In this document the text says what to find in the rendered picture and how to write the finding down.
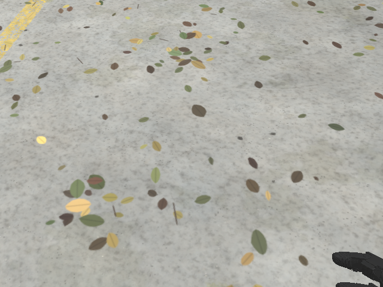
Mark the robot right hand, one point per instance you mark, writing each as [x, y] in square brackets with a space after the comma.
[369, 264]

